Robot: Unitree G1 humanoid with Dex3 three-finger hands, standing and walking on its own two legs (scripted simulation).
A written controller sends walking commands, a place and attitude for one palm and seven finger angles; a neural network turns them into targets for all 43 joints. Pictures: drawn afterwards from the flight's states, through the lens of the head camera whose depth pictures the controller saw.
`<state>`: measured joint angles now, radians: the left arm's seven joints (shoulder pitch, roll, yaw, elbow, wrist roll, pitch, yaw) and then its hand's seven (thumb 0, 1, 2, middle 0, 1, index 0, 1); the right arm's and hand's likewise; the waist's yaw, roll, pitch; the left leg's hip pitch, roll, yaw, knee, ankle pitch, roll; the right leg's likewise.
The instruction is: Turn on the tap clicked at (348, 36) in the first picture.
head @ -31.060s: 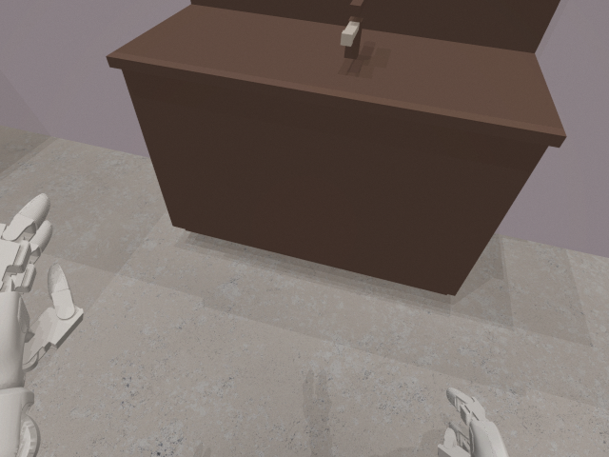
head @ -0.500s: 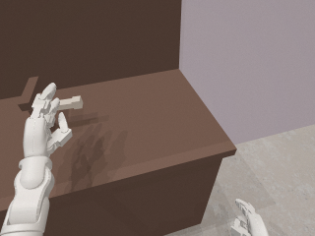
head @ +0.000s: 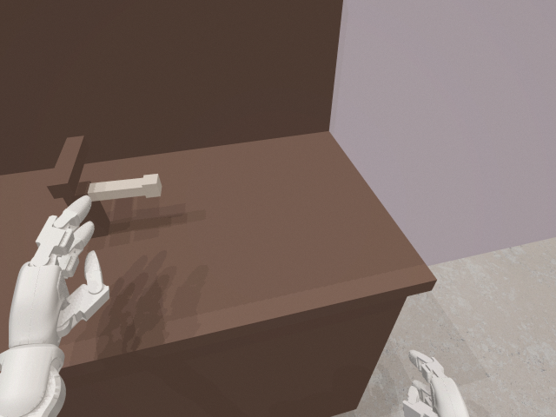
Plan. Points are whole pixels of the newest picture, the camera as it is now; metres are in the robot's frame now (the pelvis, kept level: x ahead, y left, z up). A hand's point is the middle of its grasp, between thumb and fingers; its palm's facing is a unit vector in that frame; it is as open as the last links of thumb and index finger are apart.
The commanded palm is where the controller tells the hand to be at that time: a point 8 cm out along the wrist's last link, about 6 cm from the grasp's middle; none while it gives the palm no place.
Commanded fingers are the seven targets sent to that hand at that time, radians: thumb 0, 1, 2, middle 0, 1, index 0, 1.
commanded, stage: draw the hand back beside the body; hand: left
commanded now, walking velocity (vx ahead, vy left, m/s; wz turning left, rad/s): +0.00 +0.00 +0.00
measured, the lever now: (152, 185) +0.43 +0.28 +0.12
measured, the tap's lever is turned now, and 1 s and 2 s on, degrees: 86 86 86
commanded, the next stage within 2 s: step back with the hand held close in 0.34 s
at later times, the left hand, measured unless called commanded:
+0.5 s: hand (88, 296) +0.19 +0.24 +0.16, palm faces +0.39 -0.86 -0.33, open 7.4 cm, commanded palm +0.15 +0.28 +0.17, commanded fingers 0.00 0.90 0.90 -0.20 -0.30 -0.20 -0.30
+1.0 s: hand (28, 323) +0.15 +0.29 +0.16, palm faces +0.41 -0.81 -0.42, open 7.4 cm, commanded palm +0.10 +0.31 +0.17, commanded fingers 0.00 0.90 0.90 -0.20 -0.30 -0.20 -0.30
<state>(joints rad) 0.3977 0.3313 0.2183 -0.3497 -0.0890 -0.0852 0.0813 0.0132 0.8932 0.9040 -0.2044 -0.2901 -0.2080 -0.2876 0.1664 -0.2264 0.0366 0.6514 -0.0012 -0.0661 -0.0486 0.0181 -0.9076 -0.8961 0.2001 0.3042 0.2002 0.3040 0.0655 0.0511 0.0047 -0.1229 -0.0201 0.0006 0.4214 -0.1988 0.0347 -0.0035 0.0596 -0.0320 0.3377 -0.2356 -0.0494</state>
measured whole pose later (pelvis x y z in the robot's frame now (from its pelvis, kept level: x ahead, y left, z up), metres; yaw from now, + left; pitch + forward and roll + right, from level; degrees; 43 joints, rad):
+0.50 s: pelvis +0.00 +0.00 +0.00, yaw +1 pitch -6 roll -1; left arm 0.42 0.34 0.24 -0.38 -0.08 -0.08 0.09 0.01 0.89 0.90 -0.21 -0.30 -0.21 -0.30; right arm 0.18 -0.23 0.04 0.65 0.00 -0.07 -0.06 0.02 -0.91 -0.90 0.20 0.30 0.20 0.30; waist 0.07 0.07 0.00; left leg -0.15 -0.02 -0.01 0.45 -0.21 0.04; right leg -0.02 0.06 -0.05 0.35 -0.24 -0.05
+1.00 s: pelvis -0.06 +0.03 -0.01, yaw +0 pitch +0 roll -2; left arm 0.47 0.40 0.35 -0.52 -0.05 -0.12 0.14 0.01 0.89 0.90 -0.21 -0.30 -0.22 -0.30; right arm 0.20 -0.23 0.02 0.59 -0.01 -0.04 -0.10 0.02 -0.91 -0.90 0.20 0.30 0.20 0.30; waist 0.04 0.04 0.01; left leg -0.39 -0.04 0.01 0.54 -0.16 0.08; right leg -0.30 0.05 0.00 0.56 -0.28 0.00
